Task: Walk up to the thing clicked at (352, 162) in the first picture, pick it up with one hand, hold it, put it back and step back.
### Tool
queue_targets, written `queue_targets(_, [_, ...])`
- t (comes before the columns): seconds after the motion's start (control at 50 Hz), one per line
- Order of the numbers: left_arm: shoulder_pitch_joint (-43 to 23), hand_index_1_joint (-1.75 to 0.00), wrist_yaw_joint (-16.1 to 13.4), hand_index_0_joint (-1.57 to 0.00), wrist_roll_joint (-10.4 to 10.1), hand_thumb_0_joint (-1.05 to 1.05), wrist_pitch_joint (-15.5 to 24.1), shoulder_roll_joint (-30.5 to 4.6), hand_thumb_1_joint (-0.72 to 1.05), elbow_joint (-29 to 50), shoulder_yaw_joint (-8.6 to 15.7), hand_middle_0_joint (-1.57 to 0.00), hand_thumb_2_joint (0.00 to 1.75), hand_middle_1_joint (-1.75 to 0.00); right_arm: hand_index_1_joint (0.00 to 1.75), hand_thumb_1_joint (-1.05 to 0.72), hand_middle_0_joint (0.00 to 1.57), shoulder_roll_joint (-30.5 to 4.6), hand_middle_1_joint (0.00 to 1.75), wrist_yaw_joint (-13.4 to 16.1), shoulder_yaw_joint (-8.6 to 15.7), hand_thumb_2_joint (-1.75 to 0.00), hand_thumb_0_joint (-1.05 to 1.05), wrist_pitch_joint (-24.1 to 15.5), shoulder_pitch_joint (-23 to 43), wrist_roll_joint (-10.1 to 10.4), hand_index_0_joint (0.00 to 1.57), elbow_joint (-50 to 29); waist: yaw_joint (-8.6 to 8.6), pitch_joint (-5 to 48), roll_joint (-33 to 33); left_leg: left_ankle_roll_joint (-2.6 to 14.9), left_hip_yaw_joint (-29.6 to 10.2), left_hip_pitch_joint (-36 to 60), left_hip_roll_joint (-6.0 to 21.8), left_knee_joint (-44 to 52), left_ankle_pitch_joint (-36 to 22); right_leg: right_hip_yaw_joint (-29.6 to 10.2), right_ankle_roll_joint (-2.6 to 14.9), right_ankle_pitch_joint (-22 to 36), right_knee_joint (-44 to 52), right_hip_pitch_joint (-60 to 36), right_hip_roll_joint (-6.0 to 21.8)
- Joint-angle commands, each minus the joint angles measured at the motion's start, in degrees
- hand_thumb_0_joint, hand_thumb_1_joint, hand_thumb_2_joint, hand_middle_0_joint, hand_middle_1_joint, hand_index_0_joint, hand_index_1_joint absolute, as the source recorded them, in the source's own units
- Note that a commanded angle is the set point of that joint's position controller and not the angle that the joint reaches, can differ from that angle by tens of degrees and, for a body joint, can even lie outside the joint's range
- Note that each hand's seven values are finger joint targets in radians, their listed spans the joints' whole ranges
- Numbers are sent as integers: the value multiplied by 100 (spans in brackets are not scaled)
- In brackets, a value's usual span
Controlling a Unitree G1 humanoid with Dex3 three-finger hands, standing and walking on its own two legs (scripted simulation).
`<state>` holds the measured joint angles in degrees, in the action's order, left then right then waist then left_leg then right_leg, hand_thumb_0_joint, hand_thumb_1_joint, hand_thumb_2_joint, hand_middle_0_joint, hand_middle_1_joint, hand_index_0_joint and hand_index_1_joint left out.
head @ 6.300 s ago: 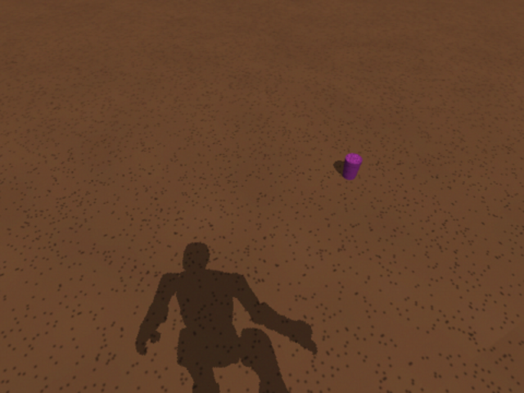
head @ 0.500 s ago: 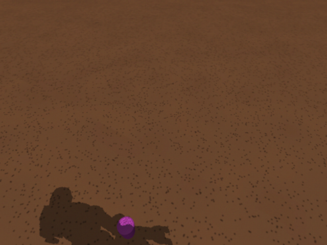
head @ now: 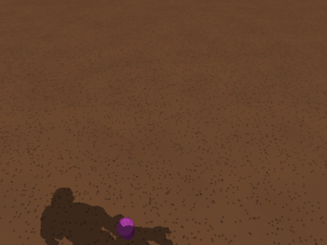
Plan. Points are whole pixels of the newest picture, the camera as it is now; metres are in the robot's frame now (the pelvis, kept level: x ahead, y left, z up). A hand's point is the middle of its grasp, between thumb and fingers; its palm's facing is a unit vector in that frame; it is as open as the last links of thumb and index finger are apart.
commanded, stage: stand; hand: left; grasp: from the side
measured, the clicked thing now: (126, 229) +0.38 +0.22 -0.72
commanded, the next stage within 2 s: go down in 1.18 s
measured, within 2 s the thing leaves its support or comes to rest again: neither
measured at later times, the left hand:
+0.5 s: hand out of the picture +0.08 +0.25 -0.16, palm faces -0.02 -0.94 -0.35, open 7.4 cm
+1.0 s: hand out of the picture +0.08 +0.25 -0.16, palm faces -0.02 -0.94 -0.35, open 7.4 cm
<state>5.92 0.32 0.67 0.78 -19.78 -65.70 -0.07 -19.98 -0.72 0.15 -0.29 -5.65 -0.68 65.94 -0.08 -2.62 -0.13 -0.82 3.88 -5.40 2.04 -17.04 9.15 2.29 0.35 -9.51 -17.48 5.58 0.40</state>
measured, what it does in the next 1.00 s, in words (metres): stands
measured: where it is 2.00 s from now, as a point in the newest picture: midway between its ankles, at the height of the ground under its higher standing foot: outside the picture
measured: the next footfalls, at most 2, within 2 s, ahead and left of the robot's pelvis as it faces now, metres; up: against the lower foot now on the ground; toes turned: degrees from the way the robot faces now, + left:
none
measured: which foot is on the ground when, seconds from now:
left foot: down 0.00-1.00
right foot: down 0.00-1.00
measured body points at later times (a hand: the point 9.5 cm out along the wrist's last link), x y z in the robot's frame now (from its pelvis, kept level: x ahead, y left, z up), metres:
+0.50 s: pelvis +0.00 +0.00 +0.00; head +0.01 +0.00 +0.45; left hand +0.08 +0.30 -0.13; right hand +0.08 -0.30 -0.14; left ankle +0.00 +0.13 -0.75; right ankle +0.00 -0.11 -0.75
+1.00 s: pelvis +0.01 +0.00 +0.00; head +0.02 +0.00 +0.45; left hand +0.08 +0.30 -0.13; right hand +0.08 -0.30 -0.14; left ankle +0.00 +0.13 -0.75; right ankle +0.00 -0.11 -0.75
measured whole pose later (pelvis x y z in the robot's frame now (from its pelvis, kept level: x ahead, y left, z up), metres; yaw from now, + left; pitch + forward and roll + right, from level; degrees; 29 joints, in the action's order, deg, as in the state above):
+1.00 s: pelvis +0.01 +0.00 +0.00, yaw +0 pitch -2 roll +0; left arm 6.1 0.3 0.8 0.7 -20.0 -65.3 0.0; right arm -20.2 -0.5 -0.2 -0.3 -6.1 -0.7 65.3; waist 0.1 -2.7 -0.1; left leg -1.1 3.8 -5.0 2.1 -16.7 9.8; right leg 2.4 0.5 -10.4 -17.6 5.3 0.3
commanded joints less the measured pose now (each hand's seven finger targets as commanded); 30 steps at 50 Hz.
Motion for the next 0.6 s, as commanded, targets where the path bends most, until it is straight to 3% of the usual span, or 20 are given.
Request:
queue_targets(0.0, [-305,-30,-79,-20,-28,0,109,-1252,90,362,209,-20,90,-30,30,-90,20,-1184,30,97,191,-90,0,-148,239,6,20,-310,-34,375,16,140,-642,92,681,260,-463,-688,68,590,337,106,776])
queue_targets(0.44, [-225,-30,-81,-20,-22,0,108,-1282,90,381,213,-20,90,-30,30,-90,20,-1203,30,103,183,-90,0,-145,184,5,20,-342,-13,364,39,129,-660,111,681,283,-488,-655,76,555,321,126,754])
queue_targets(0.58, [-226,-30,-80,-20,-21,0,112,-1283,90,396,214,-20,90,-30,30,-90,20,-1189,30,106,178,-90,0,-149,203,1,20,-356,-13,426,0,133,-636,143,688,234,-581,-684,88,786,282,36,784])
